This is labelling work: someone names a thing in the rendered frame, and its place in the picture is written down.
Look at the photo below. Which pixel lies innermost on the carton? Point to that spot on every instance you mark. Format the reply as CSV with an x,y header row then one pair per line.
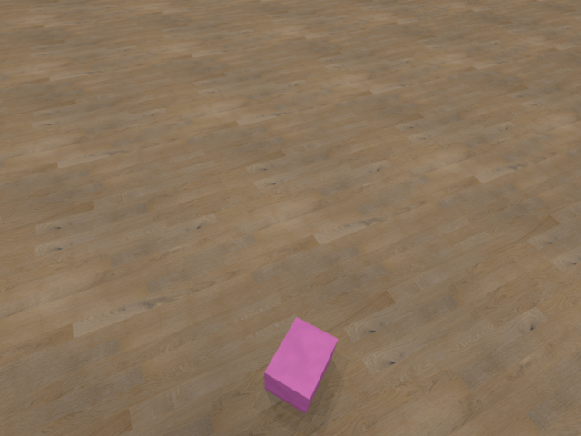
x,y
296,369

